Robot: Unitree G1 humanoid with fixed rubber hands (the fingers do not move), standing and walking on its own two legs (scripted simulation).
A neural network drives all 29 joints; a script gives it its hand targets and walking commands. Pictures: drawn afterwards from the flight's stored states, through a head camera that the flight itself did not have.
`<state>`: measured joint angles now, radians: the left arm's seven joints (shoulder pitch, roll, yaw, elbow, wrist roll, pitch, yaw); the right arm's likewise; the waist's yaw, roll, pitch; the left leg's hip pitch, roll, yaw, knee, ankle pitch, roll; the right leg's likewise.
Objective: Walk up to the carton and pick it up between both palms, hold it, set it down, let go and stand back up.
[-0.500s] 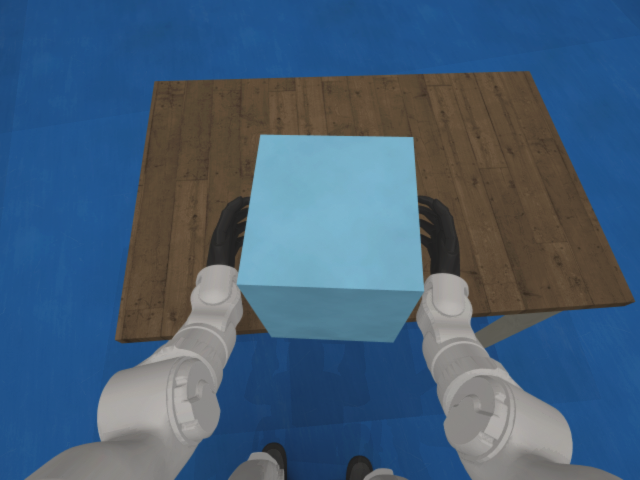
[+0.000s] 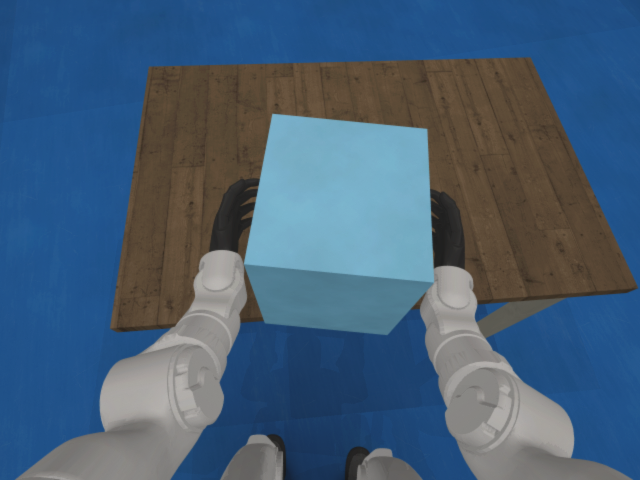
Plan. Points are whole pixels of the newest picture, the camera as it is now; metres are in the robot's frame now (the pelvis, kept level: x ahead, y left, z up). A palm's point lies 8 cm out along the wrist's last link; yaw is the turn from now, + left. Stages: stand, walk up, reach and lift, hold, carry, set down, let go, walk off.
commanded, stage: set down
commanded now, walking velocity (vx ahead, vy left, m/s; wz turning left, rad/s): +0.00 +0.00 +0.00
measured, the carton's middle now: (336, 237) +0.43 +0.00 -0.06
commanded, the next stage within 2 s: none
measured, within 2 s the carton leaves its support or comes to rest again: neither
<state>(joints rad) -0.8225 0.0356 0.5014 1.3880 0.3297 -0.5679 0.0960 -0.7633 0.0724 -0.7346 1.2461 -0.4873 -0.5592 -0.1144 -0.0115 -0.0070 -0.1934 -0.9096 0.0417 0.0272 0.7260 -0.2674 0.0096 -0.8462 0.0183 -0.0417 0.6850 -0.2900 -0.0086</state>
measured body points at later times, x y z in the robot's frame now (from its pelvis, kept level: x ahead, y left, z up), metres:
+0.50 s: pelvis -0.01 -0.01 -0.02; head +0.12 +0.01 +0.42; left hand +0.42 +0.15 -0.03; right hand +0.41 -0.14 -0.02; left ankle +0.02 +0.11 -0.70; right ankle +0.00 -0.12 -0.70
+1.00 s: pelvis -0.02 +0.00 -0.02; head +0.11 +0.02 +0.41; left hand +0.42 +0.15 -0.03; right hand +0.41 -0.14 -0.02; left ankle +0.02 +0.11 -0.70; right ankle +0.00 -0.12 -0.70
